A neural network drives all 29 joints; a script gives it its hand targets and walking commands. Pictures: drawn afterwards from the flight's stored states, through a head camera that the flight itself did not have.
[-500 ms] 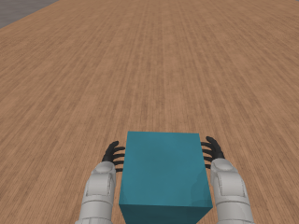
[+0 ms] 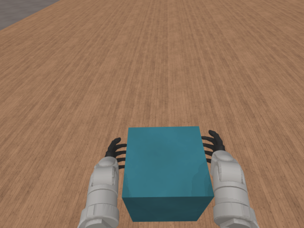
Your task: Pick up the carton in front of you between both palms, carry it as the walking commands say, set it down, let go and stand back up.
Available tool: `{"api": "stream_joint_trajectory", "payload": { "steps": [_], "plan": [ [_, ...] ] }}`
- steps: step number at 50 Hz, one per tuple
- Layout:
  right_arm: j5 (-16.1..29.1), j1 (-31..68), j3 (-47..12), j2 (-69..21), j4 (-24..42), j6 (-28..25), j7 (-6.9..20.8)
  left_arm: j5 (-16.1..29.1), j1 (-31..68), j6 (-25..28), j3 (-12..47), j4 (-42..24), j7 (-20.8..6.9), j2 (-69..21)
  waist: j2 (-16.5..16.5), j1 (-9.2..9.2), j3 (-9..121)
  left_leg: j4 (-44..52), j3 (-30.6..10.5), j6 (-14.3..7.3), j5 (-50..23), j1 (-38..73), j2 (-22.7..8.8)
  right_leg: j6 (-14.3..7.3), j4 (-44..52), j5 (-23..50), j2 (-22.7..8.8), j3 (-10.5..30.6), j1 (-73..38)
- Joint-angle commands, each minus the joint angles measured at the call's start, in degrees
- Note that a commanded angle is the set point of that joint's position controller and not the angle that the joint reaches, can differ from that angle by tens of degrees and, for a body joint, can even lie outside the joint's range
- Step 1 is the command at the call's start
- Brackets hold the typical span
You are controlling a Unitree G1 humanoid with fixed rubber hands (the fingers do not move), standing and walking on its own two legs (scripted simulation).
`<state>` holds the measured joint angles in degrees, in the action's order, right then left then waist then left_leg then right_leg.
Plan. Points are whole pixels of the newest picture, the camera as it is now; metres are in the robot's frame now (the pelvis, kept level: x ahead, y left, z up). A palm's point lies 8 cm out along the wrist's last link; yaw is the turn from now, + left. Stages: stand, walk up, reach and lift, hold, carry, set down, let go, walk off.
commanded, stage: set down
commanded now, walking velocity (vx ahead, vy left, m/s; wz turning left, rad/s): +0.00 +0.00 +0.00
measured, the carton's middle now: (164, 176) +0.31 +0.00 -0.06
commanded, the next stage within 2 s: none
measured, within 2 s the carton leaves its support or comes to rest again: neither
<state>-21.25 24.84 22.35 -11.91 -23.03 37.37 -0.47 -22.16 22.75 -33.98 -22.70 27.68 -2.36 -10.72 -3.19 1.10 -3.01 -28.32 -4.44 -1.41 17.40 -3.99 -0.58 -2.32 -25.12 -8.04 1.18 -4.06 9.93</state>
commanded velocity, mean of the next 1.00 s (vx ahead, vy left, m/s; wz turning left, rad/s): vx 0.00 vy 0.00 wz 0.00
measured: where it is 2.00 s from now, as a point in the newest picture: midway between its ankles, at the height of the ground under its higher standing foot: outside the picture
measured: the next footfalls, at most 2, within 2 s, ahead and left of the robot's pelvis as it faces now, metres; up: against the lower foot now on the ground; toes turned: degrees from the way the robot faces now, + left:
none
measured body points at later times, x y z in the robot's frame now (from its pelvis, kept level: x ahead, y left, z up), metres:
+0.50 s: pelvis -0.04 +0.04 -0.10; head +0.17 +0.01 +0.30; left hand +0.38 +0.15 -0.18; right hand +0.34 -0.15 -0.17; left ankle +0.00 +0.15 -0.74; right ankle +0.08 -0.09 -0.74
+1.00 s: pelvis -0.06 +0.04 -0.23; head +0.20 +0.02 +0.14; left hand +0.43 +0.13 -0.33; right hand +0.37 -0.16 -0.32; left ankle +0.00 +0.15 -0.74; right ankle +0.07 -0.09 -0.74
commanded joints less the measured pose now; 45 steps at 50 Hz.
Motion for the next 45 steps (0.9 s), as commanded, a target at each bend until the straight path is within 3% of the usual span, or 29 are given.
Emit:
{"api": "stream_joint_trajectory", "payload": {
  "steps": [1,5,9,15,20,24,28,31,37,45],
  "plan": [
    [8.7,26.3,-18.3,-49.0,-10.5,-3.3,12.4,7.9,36.7,5.5,18.5,4.7,-13.4,-41.6,3.9,0.66,7.8,4.0,-0.8,-2.9,5.9,-25.3,4.6,3.1,1.7,-12.2,-0.1,11.8,-16.3],
    [2.9,23.7,-9.7,-41.3,-14.4,-8.1,10.0,2.2,35.1,10.1,11.1,8.7,-10.9,-35.2,3.2,1.49,8.5,-1.2,-1.0,-2.5,4.1,-32.5,5.5,2.7,-4.1,-5.7,1.2,10.8,-9.4],
    [1.9,22.0,-10.2,-38.3,-14.2,-15.9,9.0,1.9,32.2,17.3,11.1,10.3,-9.7,-31.9,2.7,0.71,14.9,-6.5,-0.3,-1.8,-0.7,-41.0,6.7,2.1,-12.0,8.5,2.4,9.9,-2.9],
    [6.0,28.3,-22.5,-43.5,-11.9,-27.7,7.8,8.7,38.4,28.5,23.7,8.1,-9.0,-37.0,1.6,1.41,35.6,-15.4,0.8,0.2,-4.7,-52.4,8.6,2.5,-23.6,17.2,3.6,9.7,2.1],
    [9.7,32.0,-32.0,-44.3,-6.7,-31.0,7.5,15.4,43.8,31.3,35.1,4.9,-7.5,-41.1,0.0,3.71,58.9,-24.7,0.4,2.0,-11.4,-56.0,9.6,2.5,-34.0,22.6,4.9,7.9,9.5],
    [10.6,32.0,-33.3,-43.7,-6.2,-29.4,8.3,17.9,44.7,29.6,38.1,4.5,-6.1,-42.7,-0.6,5.16,62.8,-29.1,-0.3,2.6,-11.5,-58.6,9.5,2.5,-39.0,17.0,5.9,5.6,23.1],
    [10.3,34.9,-30.5,-44.6,-9.6,-26.0,10.2,16.8,47.1,26.2,35.5,7.7,-6.6,-43.9,-1.2,4.74,56.6,-30.9,-0.1,2.4,-1.8,-65.3,9.3,2.4,-41.9,5.7,6.2,3.8,35.6],
    [10.0,38.2,-28.3,-45.5,-11.6,-23.8,11.5,15.9,50.0,24.2,33.0,9.7,-7.5,-44.3,-0.6,4.35,54.9,-33.1,0.4,2.0,2.4,-70.0,9.5,2.5,-44.3,1.7,6.4,3.2,41.6],
    [9.8,42.7,-25.0,-46.9,-14.3,-22.2,11.5,15.5,55.6,23.2,30.2,11.7,-8.5,-42.9,0.7,4.08,58.9,-39.9,1.8,1.5,3.2,-77.0,10.4,3.3,-49.6,0.8,6.5,3.2,49.4],
    [11.1,46.4,-24.2,-46.7,-14.9,-22.9,8.5,17.5,60.6,23.8,30.6,13.5,-8.7,-39.7,0.0,4.88,65.0,-48.8,3.6,1.5,3.0,-85.9,11.2,4.3,-56.7,2.8,6.6,3.3,54.7]
  ]
}}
